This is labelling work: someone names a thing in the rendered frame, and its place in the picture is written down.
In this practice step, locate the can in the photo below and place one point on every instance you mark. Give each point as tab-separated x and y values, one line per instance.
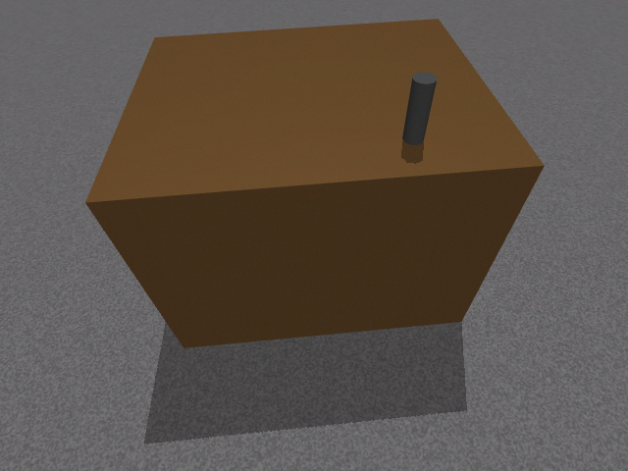
419	107

